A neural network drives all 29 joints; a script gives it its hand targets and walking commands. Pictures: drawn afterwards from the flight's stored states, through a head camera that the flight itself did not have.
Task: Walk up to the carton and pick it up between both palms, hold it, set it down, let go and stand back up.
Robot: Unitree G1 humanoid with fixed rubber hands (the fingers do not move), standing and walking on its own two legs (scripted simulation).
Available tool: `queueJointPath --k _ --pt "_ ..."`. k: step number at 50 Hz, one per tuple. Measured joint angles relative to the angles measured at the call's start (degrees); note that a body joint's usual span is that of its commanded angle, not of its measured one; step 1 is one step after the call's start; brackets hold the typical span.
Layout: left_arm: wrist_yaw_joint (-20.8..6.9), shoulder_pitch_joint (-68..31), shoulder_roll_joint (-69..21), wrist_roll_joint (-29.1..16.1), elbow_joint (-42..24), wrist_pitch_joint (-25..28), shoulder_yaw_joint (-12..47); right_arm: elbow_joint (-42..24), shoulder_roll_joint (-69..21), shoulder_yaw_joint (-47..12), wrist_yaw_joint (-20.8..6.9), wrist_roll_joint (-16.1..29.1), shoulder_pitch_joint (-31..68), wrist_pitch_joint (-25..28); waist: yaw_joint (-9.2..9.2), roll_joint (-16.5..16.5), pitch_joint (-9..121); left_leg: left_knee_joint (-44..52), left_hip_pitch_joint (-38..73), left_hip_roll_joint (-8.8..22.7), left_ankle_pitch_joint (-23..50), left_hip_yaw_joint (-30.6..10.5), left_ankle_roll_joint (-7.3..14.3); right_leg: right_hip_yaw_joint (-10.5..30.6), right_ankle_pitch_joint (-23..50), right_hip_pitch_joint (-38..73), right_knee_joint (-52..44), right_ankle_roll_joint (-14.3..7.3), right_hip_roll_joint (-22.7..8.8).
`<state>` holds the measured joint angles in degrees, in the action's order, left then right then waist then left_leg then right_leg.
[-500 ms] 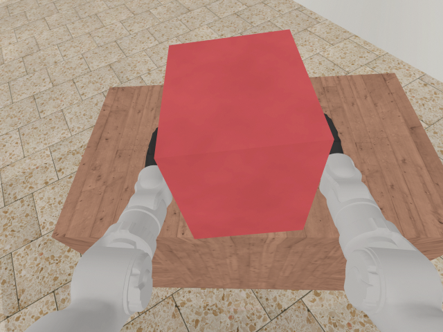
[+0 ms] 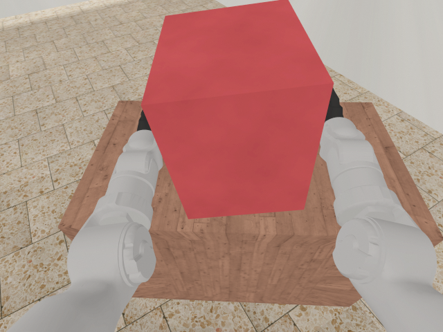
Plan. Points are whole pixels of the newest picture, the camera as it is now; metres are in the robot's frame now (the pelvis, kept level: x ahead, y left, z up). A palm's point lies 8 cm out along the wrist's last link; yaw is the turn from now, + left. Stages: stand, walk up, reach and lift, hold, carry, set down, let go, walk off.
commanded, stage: reach and lift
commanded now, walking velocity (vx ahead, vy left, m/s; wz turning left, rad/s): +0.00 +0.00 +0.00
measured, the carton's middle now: (235, 114) +0.52 +0.02 +0.13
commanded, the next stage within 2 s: none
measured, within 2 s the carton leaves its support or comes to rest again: neither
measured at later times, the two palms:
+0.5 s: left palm (151, 141) +0.42 +0.17 +0.15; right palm (344, 138) +0.43 -0.16 +0.15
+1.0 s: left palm (132, 161) +0.36 +0.18 +0.16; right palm (350, 149) +0.38 -0.15 +0.18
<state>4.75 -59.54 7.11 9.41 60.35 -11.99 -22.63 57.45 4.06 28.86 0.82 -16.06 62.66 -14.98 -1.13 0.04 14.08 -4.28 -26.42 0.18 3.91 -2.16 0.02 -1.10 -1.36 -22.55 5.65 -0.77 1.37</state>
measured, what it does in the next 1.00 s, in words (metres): stands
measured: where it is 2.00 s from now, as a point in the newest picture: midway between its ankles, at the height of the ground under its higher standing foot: outside the picture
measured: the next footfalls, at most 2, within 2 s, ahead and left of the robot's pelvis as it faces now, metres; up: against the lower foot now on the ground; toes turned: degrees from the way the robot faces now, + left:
none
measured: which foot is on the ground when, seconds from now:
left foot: down 0.00-1.00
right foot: down 0.00-1.00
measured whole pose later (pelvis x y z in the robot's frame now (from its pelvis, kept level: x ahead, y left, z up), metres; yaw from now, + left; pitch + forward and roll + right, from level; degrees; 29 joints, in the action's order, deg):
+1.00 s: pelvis -0.01 -0.01 +0.01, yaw -2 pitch +2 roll +0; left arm 0.6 -33.5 2.0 9.2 13.1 -38.5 -18.0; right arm 26.1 4.9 2.4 9.4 7.1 41.2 -30.2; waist -0.1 0.1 5.8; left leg -0.9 -6.9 0.7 3.5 0.0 -0.2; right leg 0.6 -3.0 -5.5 6.1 -1.1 1.7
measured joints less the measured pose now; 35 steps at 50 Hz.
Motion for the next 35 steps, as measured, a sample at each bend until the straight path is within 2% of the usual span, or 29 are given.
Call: queueJointPath --k 4,7,13,18,22,25,30,35 --pt "-0.9 3.5 -2.1 2.2 -6.3 -2.2 -1.3 -4.3 -1.9 2.6 -2.2 -3.6 -2.2 -0.9 0.83 0.3 0.9 5.1 0.7 -0.2 2.9 -0.6 0.3 -0.7 2.9 1.2 -5.6 0.3 -0.3" --pt "-1.2 8.0 -3.7 3.0 -12.2 -4.1 -0.9 -6.7 -2.9 1.3 -3.0 -3.3 -5.1 -1.0 1.67 0.5 1.0 8.7 2.8 -0.6 4.4 -0.8 0.5 -1.0 4.2 3.5 -9.1 0.5 -0.6" --pt "-1.2 17.1 -6.5 3.2 -24.0 -8.5 0.7 -11.0 -4.0 -3.9 -3.3 0.8 -12.2 -1.1 3.17 0.5 -0.7 9.4 6.9 -1.4 3.6 -0.7 1.0 -1.2 3.8 8.0 -10.7 1.0 -1.4" --pt "-0.2 21.7 -7.9 2.1 -32.0 -12.4 3.1 -16.4 -3.3 -9.4 -3.0 5.8 -17.5 -2.6 3.49 0.0 -0.7 9.3 10.0 -1.6 2.5 -0.1 1.2 -0.7 2.6 10.6 -10.0 1.2 -1.7" --pt "-0.3 21.8 -8.8 2.8 -36.1 -15.4 3.1 -19.2 -1.5 -13.5 -2.0 9.3 -18.3 -4.4 2.86 -0.5 -2.7 8.3 13.7 -1.5 1.3 0.9 1.2 0.4 1.7 13.8 -8.9 1.1 -1.7" --pt "-1.8 21.0 -9.2 3.9 -37.5 -17.1 1.7 -20.2 -0.5 -15.8 -0.8 11.2 -17.6 -5.7 2.23 -0.9 -5.2 7.5 17.2 -1.2 0.3 1.9 1.0 1.4 1.2 17.0 -8.3 1.0 -1.4" --pt "-3.7 21.8 -9.5 5.1 -39.9 -19.8 0.1 -21.8 0.4 -20.3 2.0 14.6 -18.4 -7.5 1.71 -1.4 -8.3 8.0 22.0 -0.3 0.0 2.9 0.4 2.5 1.0 21.1 -8.0 0.4 -0.6" --pt "-4.5 24.6 -9.1 4.0 -42.8 -22.5 0.3 -24.2 1.1 -25.3 5.0 19.1 -21.1 -9.4 1.24 -1.3 -9.4 9.1 24.5 0.5 0.9 3.2 -0.1 2.8 1.0 22.5 -7.2 -0.2 0.3"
